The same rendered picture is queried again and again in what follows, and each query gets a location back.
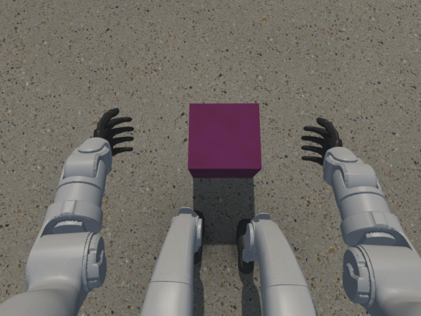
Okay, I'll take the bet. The robot left hand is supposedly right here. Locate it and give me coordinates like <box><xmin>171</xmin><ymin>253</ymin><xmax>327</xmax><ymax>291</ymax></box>
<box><xmin>93</xmin><ymin>108</ymin><xmax>134</xmax><ymax>156</ymax></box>

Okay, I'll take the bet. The right robot foot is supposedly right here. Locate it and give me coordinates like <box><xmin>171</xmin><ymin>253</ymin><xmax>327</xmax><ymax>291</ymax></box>
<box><xmin>236</xmin><ymin>219</ymin><xmax>254</xmax><ymax>274</ymax></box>

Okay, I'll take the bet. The robot left upper arm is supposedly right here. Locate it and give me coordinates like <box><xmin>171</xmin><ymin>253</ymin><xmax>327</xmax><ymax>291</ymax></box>
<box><xmin>0</xmin><ymin>232</ymin><xmax>107</xmax><ymax>316</ymax></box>

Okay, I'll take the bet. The robot right upper arm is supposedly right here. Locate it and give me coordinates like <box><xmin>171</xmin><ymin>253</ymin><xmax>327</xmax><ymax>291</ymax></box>
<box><xmin>343</xmin><ymin>244</ymin><xmax>421</xmax><ymax>316</ymax></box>

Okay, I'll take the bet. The robot left forearm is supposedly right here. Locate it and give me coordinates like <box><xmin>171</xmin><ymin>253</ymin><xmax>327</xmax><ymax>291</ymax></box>
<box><xmin>25</xmin><ymin>138</ymin><xmax>112</xmax><ymax>289</ymax></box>

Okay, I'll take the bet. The carton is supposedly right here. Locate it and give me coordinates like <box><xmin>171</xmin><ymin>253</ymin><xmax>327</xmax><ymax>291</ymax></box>
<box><xmin>188</xmin><ymin>103</ymin><xmax>262</xmax><ymax>178</ymax></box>

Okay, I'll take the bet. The robot right forearm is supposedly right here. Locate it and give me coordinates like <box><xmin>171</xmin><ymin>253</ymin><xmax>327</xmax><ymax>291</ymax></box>
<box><xmin>323</xmin><ymin>147</ymin><xmax>421</xmax><ymax>260</ymax></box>

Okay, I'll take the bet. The robot right hand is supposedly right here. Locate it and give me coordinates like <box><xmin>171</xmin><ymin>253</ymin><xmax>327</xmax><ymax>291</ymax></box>
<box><xmin>301</xmin><ymin>117</ymin><xmax>342</xmax><ymax>166</ymax></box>

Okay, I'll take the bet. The right robot thigh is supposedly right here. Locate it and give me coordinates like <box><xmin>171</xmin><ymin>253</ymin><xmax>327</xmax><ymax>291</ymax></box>
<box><xmin>247</xmin><ymin>219</ymin><xmax>318</xmax><ymax>316</ymax></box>

